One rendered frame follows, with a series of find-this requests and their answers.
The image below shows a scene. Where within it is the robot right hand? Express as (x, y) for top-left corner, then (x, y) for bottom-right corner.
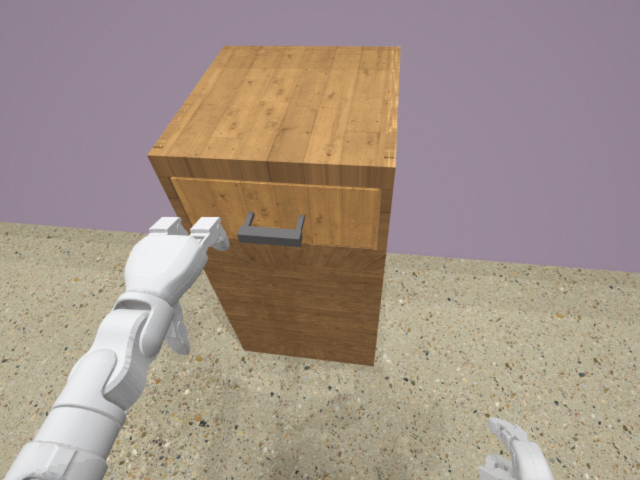
(479, 417), (554, 480)

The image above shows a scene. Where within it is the cabinet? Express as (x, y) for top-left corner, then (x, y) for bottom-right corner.
(147, 46), (401, 366)

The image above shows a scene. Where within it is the robot left forearm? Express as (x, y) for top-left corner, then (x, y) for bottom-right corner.
(3, 291), (174, 480)

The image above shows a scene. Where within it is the robot left hand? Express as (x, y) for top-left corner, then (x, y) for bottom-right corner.
(124, 217), (230, 355)

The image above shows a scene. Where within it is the handle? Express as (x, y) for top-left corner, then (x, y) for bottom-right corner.
(237, 211), (305, 247)

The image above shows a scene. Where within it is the drawer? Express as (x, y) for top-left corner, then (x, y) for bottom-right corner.
(170, 177), (379, 248)

